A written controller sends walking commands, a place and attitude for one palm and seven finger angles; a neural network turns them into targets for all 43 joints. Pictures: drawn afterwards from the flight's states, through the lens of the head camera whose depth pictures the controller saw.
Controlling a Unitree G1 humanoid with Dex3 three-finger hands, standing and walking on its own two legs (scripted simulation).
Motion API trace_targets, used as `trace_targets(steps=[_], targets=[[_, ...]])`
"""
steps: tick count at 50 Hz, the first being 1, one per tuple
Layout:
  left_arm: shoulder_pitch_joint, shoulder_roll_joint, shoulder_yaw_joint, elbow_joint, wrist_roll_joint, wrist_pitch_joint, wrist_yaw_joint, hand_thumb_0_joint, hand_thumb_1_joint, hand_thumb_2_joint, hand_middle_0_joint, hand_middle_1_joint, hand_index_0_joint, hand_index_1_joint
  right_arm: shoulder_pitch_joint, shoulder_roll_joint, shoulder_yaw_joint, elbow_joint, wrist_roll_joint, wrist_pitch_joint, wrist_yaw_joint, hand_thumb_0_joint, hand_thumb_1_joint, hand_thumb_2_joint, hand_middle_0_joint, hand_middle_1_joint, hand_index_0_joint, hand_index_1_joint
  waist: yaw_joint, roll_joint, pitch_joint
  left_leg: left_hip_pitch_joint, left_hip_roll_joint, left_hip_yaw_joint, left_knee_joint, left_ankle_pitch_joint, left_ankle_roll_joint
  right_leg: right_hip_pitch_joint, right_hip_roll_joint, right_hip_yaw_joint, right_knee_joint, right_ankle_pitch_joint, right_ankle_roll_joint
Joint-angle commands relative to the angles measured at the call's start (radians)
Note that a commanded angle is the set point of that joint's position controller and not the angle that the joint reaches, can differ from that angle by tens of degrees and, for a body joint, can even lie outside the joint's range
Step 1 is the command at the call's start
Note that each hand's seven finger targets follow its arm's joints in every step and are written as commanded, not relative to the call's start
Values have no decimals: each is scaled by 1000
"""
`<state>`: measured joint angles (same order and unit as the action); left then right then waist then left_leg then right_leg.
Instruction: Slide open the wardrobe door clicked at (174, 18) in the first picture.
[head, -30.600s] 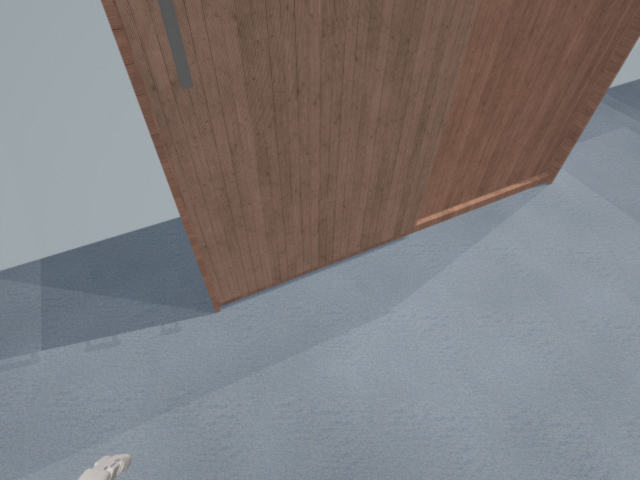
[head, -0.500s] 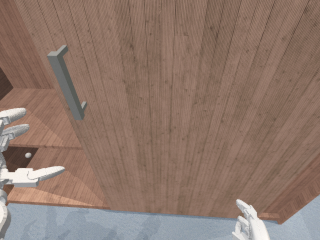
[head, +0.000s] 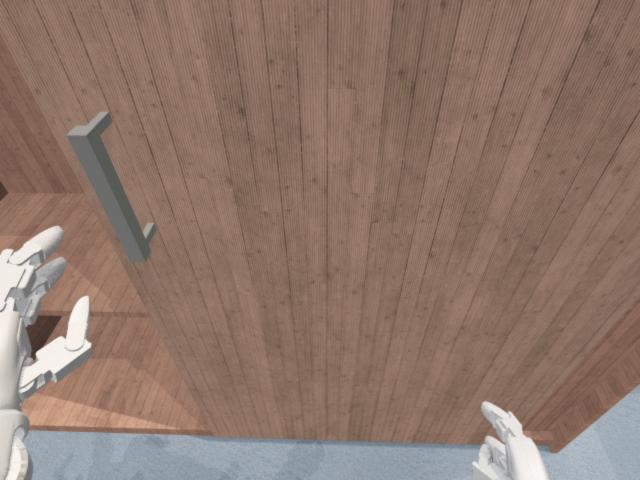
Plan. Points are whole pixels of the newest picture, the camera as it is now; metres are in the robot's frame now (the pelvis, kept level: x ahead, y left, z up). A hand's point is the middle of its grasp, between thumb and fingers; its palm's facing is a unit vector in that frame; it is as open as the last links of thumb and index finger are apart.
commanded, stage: draw the hand back to the body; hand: left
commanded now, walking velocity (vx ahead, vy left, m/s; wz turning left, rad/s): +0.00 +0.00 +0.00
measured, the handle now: (122, 191) +0.37 +0.30 +0.19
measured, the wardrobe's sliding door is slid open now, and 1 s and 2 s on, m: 0.68 0.68 0.68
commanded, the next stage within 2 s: step back with the hand held close in 0.32 s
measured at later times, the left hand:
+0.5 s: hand (75, 339) +0.18 +0.26 +0.16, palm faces +0.46 -0.81 -0.38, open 7.4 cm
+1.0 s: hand out of the picture +0.13 +0.30 +0.15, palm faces +0.42 -0.77 -0.47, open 7.4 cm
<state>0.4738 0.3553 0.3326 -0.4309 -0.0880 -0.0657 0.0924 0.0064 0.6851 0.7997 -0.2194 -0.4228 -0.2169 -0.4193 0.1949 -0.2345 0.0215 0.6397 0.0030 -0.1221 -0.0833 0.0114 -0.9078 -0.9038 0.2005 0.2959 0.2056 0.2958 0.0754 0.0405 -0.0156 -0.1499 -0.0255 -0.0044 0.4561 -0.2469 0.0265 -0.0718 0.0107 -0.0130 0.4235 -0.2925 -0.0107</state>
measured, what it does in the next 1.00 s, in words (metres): shifts its weight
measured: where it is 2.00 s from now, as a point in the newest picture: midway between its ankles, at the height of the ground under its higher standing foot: outside the picture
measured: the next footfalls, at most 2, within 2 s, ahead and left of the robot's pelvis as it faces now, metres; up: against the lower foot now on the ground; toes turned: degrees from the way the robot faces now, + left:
right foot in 1.72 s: -0.31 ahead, -0.08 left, +0.00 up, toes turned -2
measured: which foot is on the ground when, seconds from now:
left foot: down 0.00-1.00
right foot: down 0.00-1.00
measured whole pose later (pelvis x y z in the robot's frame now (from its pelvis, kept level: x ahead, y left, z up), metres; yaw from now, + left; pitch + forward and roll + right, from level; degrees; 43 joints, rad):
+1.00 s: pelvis -0.07 +0.03 +0.00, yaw +0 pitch +0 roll -2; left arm 0.52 0.43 0.43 -0.46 -0.05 -0.18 0.12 0.01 0.89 0.90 -0.21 -0.30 -0.21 -0.30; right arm 0.20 -0.23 0.02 0.54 0.02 -0.02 -0.09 0.01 -0.91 -0.90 0.20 0.30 0.21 0.30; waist 0.03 0.01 0.02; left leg -0.35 -0.04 0.00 0.48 -0.14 0.07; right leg -0.26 0.00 -0.01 0.44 -0.18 0.03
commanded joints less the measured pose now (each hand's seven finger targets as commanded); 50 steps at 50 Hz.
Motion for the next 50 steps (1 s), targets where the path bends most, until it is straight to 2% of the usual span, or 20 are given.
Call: trace_targets(steps=[1,6,10,13,21,22,23,24,25,27,30,32,34,35,37,40,41,45,47,50], targets=[[-102,180,109,-200,2,-49,18,0,900,900,-200,-300,-200,-300,-126,-95,-35,-162,-5,-40,-10,0,-900,-900,200,300,200,300,0,16,-53,72,39,-8,-58,260,3,-64,-25,-7,-64,271,-9],[-127,182,102,-235,7,-47,21,0,900,900,-200,-300,-200,-300,-132,-89,-32,-162,-9,-39,-12,0,-900,-900,200,300,200,300,0,51,-78,101,36,-8,-55,284,2,-57,-24,-7,-68,287,-10],[-125,190,112,-209,4,-40,23,0,900,900,-200,-300,-200,-300,-140,-92,-31,-159,-12,-36,-15,0,-900,-900,200,300,200,300,4,1,-48,87,33,-10,-66,242,4,-61,-19,-8,-91,259,-9],[-139,178,103,-195,3,-38,20,0,900,900,-200,-300,-200,-300,-146,-86,-28,-162,-10,-29,-14,0,-900,-900,200,300,200,300,2,-3,-25,84,32,-10,-73,216,5,-73,-19,-8,-95,231,-7],[-115,178,104,-189,4,-42,18,0,900,900,-200,-300,-200,-300,-147,-88,-28,-158,-13,-30,-13,0,-900,-900,200,300,200,300,6,21,-39,92,31,-9,-85,220,5,-51,-19,-6,-103,232,-8],[-146,224,153,-143,2,-36,25,0,900,900,-200,-300,-200,-300,-141,-94,-30,-148,-11,-23,-16,0,-900,-900,200,300,200,300,6,4,-26,77,31,-10,-88,207,3,-58,-17,-5,-107,222,-9],[-294,329,247,-229,15,-85,34,0,900,900,-200,-300,-200,-300,-153,-107,-25,-192,1,1,-9,0,-900,-900,200,300,200,300,-34,-5,39,10,44,-39,-43,174,26,-146,-62,73,-170,270,0],[-178,255,198,-135,14,-93,27,0,900,900,-200,-300,-200,-300,-147,-93,-24,-167,-5,15,-11,0,-900,-900,200,300,200,300,-41,-64,19,22,43,-49,-20,193,26,-152,-84,73,-167,308,-2],[-180,261,193,-161,20,-99,25,0,900,900,-200,-300,-200,-300,-159,-99,-29,-178,-7,22,-10,0,-900,-900,200,300,200,300,-37,-58,1,38,42,-45,-13,240,26,-149,-91,72,-158,379,0],[-99,207,146,-155,26,-101,21,0,900,900,-200,-300,-200,-300,-140,-103,-33,-194,-6,44,-5,0,-900,-900,200,300,200,300,-44,-23,-62,60,51,-34,-8,356,24,-129,-86,40,-120,445,11],[-10,204,146,-204,22,-106,25,0,900,900,-200,-300,-200,-300,-134,-108,-42,-217,-3,64,-3,0,-900,-900,200,300,200,300,-43,36,-144,90,58,-28,-13,453,24,-110,-74,24,-94,461,24],[36,216,161,-224,19,-108,30,0,900,900,-200,-300,-200,-300,-129,-110,-47,-231,0,78,-1,0,-900,-900,200,300,200,300,-43,10,-169,67,65,-36,-22,464,22,-101,-62,15,-80,432,24],[54,239,186,-244,15,-117,35,0,900,900,-200,-300,-200,-300,-127,-109,-51,-241,4,88,-3,0,-900,-900,200,300,200,300,-46,-12,-169,40,65,-38,-30,423,21,-108,-58,19,-83,406,26],[59,280,226,-253,14,-122,40,0,900,900,-200,-300,-200,-300,-127,-112,-54,-244,2,90,-9,0,-900,-900,200,300,200,300,-41,-20,-182,35,65,-43,-38,421,20,-98,-54,13,-74,401,25],[73,272,228,-243,10,-131,42,0,900,900,-200,-300,-200,-300,-125,-106,-56,-251,7,94,-11,0,-900,-900,200,300,200,300,-45,-34,-174,1,70,-49,-49,378,22,-101,-47,17,-69,368,28],[47,297,249,-264,13,-149,46,0,900,900,-200,-300,-200,-300,-120,-120,-62,-253,7,85,-18,0,-900,-900,200,300,200,300,-47,35,-160,-63,83,-67,-84,293,30,-79,-32,15,-46,311,32],[55,273,228,-248,13,-153,45,0,900,900,-200,-300,-200,-300,-112,-117,-59,-254,9,80,-18,0,-900,-900,200,300,200,300,-49,39,-153,-88,89,-80,-100,255,31,-70,-24,12,-34,284,32],[24,255,217,-241,32,-169,47,0,900,900,-200,-300,-200,-300,-110,-139,-64,-257,7,53,-22,0,-900,-900,200,300,200,300,-50,95,-104,-274,112,-125,-181,-62,60,12,1,21,14,191,35],[0,227,195,-222,43,-176,46,0,900,900,-200,-300,-200,-300,-106,-140,-63,-255,11,40,-20,0,-900,-900,200,300,200,300,-52,83,-72,-379,132,-157,-219,-239,74,46,9,30,48,135,36],[-31,233,211,-229,66,-190,48,0,900,900,-200,-300,-200,-300,-111,-155,-68,-256,7,17,-23,0,-900,-900,200,300,200,300,-45,127,-55,-529,163,-214,-274,-431,100,126,33,38,131,95,36]])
